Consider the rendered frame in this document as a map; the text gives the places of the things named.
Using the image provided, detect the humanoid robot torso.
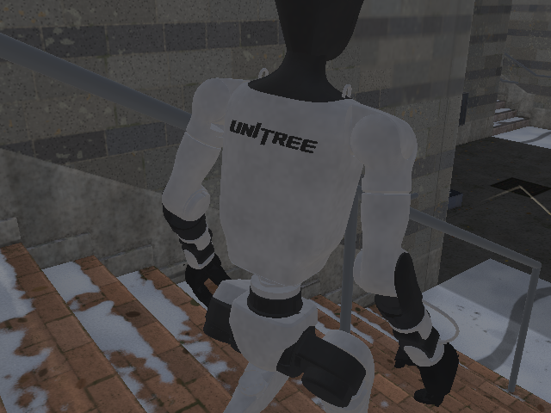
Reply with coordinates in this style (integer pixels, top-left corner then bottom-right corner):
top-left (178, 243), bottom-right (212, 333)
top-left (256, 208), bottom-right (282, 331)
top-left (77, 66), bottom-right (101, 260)
top-left (220, 68), bottom-right (363, 378)

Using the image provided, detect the left robot upper arm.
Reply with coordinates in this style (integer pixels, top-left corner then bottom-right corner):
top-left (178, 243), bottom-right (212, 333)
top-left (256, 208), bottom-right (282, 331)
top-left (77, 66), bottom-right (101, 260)
top-left (162, 77), bottom-right (250, 221)

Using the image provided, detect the right robot upper arm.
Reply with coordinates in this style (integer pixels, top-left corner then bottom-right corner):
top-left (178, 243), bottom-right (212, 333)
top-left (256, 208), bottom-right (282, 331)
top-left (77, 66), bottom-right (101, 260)
top-left (349, 103), bottom-right (418, 298)

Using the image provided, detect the robot left hand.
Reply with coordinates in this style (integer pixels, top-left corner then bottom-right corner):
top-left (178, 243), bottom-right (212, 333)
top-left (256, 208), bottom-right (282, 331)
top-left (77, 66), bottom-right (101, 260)
top-left (183, 253), bottom-right (231, 308)

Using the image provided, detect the robot right forearm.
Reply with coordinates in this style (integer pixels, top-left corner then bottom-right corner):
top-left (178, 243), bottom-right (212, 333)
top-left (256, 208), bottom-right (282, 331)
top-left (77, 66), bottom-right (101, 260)
top-left (375, 252), bottom-right (444, 367)

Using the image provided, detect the robot right hand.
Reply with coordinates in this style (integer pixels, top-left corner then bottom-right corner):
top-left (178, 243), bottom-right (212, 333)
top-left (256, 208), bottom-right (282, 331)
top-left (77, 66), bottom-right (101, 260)
top-left (394, 342), bottom-right (459, 407)

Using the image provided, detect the robot left forearm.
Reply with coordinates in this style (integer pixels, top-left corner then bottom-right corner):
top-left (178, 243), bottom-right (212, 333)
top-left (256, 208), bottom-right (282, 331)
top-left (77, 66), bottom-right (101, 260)
top-left (162, 203), bottom-right (214, 269)

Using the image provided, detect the left robot shin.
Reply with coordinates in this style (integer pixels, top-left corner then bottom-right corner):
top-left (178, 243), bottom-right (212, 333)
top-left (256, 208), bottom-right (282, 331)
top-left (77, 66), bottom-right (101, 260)
top-left (223, 362), bottom-right (289, 413)

